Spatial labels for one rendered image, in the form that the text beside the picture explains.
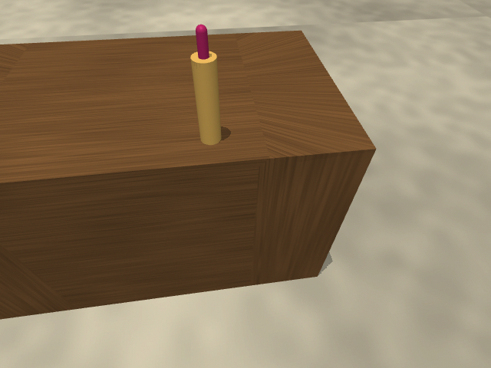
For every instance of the bottle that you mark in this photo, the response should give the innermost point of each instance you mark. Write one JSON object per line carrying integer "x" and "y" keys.
{"x": 206, "y": 86}

